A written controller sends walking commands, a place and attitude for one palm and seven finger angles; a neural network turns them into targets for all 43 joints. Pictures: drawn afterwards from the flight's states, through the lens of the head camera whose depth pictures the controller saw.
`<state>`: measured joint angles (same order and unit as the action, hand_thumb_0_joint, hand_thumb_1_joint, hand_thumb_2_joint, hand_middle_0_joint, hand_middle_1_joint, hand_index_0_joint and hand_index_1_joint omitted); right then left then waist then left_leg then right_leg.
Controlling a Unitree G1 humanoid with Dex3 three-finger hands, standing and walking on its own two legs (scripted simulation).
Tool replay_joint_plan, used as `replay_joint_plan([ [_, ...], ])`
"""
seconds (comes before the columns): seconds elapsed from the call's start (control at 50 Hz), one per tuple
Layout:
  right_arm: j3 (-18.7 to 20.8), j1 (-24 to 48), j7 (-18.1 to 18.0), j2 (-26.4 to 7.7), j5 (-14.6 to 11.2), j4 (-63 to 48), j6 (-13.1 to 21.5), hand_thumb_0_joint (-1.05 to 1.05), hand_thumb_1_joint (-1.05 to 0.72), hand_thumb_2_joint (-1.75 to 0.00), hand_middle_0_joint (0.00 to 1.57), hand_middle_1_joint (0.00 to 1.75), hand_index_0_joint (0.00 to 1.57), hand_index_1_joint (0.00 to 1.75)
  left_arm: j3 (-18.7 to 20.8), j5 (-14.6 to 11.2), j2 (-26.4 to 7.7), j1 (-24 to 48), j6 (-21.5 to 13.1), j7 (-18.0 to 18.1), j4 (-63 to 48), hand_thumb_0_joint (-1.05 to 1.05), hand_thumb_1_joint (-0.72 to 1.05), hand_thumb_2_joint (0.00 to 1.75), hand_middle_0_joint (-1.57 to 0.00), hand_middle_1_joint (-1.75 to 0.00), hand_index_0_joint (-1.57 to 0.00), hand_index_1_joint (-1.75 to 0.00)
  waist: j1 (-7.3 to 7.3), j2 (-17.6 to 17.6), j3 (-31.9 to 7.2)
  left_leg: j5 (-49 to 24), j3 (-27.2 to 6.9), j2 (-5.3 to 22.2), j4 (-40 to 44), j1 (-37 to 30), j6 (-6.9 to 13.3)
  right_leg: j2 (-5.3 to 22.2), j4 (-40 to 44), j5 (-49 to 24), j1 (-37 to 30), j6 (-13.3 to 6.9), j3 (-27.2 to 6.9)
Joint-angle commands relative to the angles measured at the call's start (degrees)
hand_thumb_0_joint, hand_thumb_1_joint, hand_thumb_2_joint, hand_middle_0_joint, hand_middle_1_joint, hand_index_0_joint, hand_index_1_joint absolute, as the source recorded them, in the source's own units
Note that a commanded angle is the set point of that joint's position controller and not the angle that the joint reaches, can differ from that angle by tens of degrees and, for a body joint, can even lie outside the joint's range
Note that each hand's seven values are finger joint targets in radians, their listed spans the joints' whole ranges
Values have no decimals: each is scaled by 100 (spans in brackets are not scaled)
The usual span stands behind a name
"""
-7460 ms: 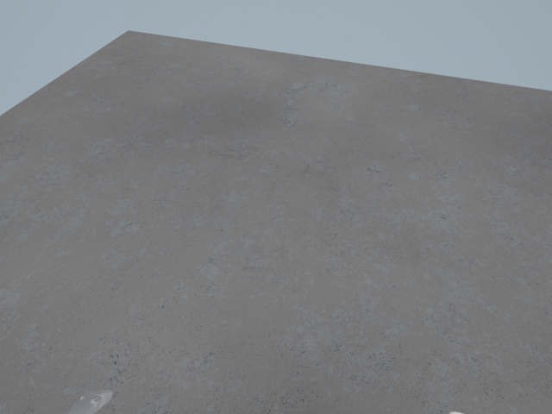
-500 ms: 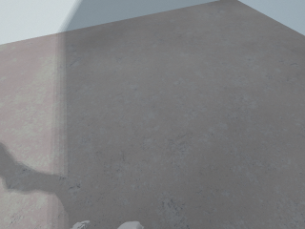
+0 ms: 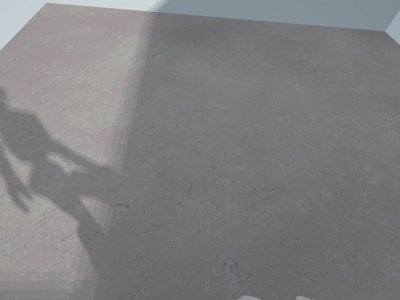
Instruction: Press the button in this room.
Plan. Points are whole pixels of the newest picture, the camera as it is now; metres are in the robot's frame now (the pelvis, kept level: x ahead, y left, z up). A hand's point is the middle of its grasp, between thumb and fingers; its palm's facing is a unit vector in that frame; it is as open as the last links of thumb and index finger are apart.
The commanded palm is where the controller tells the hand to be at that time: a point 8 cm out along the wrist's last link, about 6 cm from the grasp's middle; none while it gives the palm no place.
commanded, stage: turn or walk to find it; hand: left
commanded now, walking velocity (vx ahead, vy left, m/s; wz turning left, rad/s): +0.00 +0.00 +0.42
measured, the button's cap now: out of the picture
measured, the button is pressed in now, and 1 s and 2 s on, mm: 0 0 0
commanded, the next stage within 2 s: none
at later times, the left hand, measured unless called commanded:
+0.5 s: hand out of the picture +0.02 +0.15 -0.14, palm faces +0.21 -0.94 -0.28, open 7.4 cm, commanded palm none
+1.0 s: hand out of the picture -0.19 +0.18 -0.19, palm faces +0.48 -0.84 -0.24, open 7.4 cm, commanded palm none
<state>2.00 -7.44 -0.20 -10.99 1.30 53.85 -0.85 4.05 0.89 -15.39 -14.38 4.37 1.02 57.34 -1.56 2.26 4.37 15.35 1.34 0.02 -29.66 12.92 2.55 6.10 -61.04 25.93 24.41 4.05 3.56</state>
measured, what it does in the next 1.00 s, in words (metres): walks backwards, turning left: right foot, then left foot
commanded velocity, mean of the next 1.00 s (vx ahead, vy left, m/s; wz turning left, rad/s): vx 0.00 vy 0.00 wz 0.42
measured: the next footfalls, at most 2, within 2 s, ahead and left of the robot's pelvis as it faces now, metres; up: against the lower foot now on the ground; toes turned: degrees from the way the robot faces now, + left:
right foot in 0.40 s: +0.02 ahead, -0.14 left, +0.00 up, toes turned +7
left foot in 0.90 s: -0.13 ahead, +0.08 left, +0.00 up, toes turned +28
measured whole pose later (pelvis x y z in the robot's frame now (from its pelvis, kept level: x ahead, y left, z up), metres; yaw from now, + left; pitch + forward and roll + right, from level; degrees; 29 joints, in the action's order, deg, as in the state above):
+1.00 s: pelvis -0.11 -0.02 -0.01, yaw +26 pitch -1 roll +0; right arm 2.6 -9.5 0.0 -10.9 1.4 54.7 -1.2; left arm 4.2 1.1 -15.1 -15.2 4.9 1.1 57.6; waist -1.3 3.2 3.1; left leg 18.7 2.5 0.5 -31.6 12.4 1.3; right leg 7.0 -55.0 26.1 25.3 3.4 6.2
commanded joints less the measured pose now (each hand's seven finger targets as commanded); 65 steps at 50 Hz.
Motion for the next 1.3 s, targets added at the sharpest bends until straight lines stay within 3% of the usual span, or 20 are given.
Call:
replay_joint_plan([
  [0.0,266,-464,-98,-1158,-49,-198,75,0,-90,-90,20,30,20,30,62,14,-331,156,-234,-32,-474,0,90,90,-20,-30,-20,-30,217,-985,-521,-2830,-1183,1229,1133,-731,428,-4,-433,-518,617,88,-243],
  [0.22,374,-763,-64,-1164,20,-211,-7,0,-90,-90,20,30,20,30,12,-25,-189,724,-244,27,-856,0,90,90,-20,-30,-20,-30,386,-1089,-489,-1716,-2280,1317,1200,-376,782,-242,1049,-36,144,40,-347],
  [0.3,400,-688,-41,-1166,34,-257,-46,0,-90,-90,20,30,20,30,10,-69,-142,377,-298,44,-817,0,90,90,-20,-30,-20,-30,229,-1061,-707,-1649,-2444,1049,1009,105,646,-501,2367,-383,-840,-90,-253],
  [0.34,404,-561,-22,-1052,-17,-297,-58,0,-90,-90,20,30,20,30,45,-62,-243,-70,-360,66,-719,0,90,90,-20,-30,-20,-30,-5,-805,-845,-1008,-2231,721,646,775,335,-393,3724,-1278,-1932,-140,-255],
  [0.36,375,-651,5,-769,-61,-325,-67,0,-90,-90,20,30,20,30,117,-2,-575,-196,-413,96,-709,0,90,90,-20,-30,-20,-30,-53,26,-913,-115,-1736,261,-18,1605,-23,381,4359,-1001,-2701,-366,-963],
  [0.38,328,-657,13,-466,-71,-458,-59,0,-90,-90,20,30,20,30,208,78,-1049,-165,-437,127,-781,0,90,90,-20,-30,-20,-30,-111,1508,-704,1301,-658,-518,-1465,2492,-418,1830,4764,-764,-2741,-988,-2510],
  [0.4,423,-527,5,-805,-2,-438,-114,0,-90,-90,20,30,20,30,165,17,-1041,40,-391,140,-915,0,90,90,-20,-30,-20,-30,-95,1013,-517,1647,-739,-314,-2611,2150,-402,2208,4887,-766,-1592,-1324,-2448],
  [0.44,476,-814,68,-805,37,-185,-289,0,-90,-90,20,30,20,30,138,-6,-691,846,-395,146,-1071,0,90,90,-20,-30,-20,-30,304,755,-33,1008,-754,-110,-3683,1836,-417,1584,5127,176,-535,-1115,-1754],
  [0.5,435,-1234,115,-626,39,53,-323,0,-90,-90,20,30,20,30,11,-15,-372,896,-467,96,-1052,0,90,90,-20,-30,-20,-30,469,573,52,264,-477,-51,-4263,1823,-568,953,4791,-891,-615,-814,-596],
  [0.68,344,-565,101,-604,-1,-54,-278,0,-90,-90,20,30,20,30,100,67,-573,-16,-469,109,-657,0,90,90,-20,-30,-20,-30,-19,755,-227,856,-167,287,-2734,1659,-712,1387,4555,-1305,-1646,-1143,-517],
  [0.76,254,-376,87,-493,-69,-122,-166,0,-90,-90,20,30,20,30,176,111,-768,-192,-434,85,-556,0,90,90,-20,-30,-20,-30,-164,985,-551,1266,169,219,-1400,1108,-611,1492,4069,-2456,-1970,-1259,-359],
  [0.8,230,-533,54,-499,-96,-88,-113,0,-90,-90,20,30,20,30,180,98,-823,-195,-422,73,-476,0,90,90,-20,-30,-20,-30,-46,990,-719,972,316,126,-708,620,-557,1492,3725,-3048,-1881,-1164,-238],
  [0.84,250,-1029,54,-637,-92,35,-25,0,-90,-90,20,30,20,30,165,19,-705,0,-374,61,-483,0,90,90,-20,-30,-20,-30,300,358,-949,-365,194,187,782,-532,-460,1213,2856,-2658,-1279,-668,282],
  [0.88,448,-1158,-7,-1589,-24,-3,2,0,-90,-90,20,30,20,30,0,-13,-90,198,-266,14,-811,0,90,90,-20,-30,-20,-30,456,-2155,-657,-2312,-2232,2192,1413,-1132,354,66,818,854,981,34,553],
  [0.9,442,-1129,-15,-1628,-8,8,-47,0,-90,-90,20,30,20,30,7,15,-249,414,-206,16,-825,0,90,90,-20,-30,-20,-30,520,-1535,-642,-2192,-1998,2379,1302,-666,701,142,286,793,724,-67,94],
  [0.94,348,-606,-104,-1258,10,-54,-13,0,-90,-90,20,30,20,30,67,40,-280,546,-151,-3,-667,0,90,90,-20,-30,-20,-30,365,-1612,-222,-1649,-1583,1758,1379,-220,548,149,-159,148,832,-42,-160],
  [1.0,254,-334,-121,-1136,-24,-162,52,0,-90,-90,20,30,20,30,49,17,-278,232,-225,-65,-468,0,90,90,-20,-30,-20,-30,175,-1155,-249,-2554,-1108,1296,1141,-527,470,11,-294,-395,816,33,-143],
  [1.16,339,-811,-121,-1175,-4,-96,45,0,-90,-90,20,30,20,30,-24,-34,-192,668,-272,5,-708,0,90,90,-20,-30,-20,-30,413,-987,-596,-3655,-1642,1414,782,-1153,751,-154,786,27,568,133,-244],
  [1.24,367,-530,-95,-1202,26,-186,-15,0,-90,-90,20,30,20,30,-33,-69,-134,462,-300,25,-715,0,90,90,-20,-30,-20,-30,265,-1170,-584,-3167,-1885,1279,691,-466,688,-322,1925,-86,-338,31,-166],
  [1.28,384,-410,-73,-1170,7,-222,-34,0,-90,-90,20,30,20,30,-15,-71,-174,147,-352,26,-631,0,90,90,-20,-30,-20,-30,104,-1058,-639,-2681,-1859,1058,485,-27,503,-417,2866,-870,-1058,-6,-51],
])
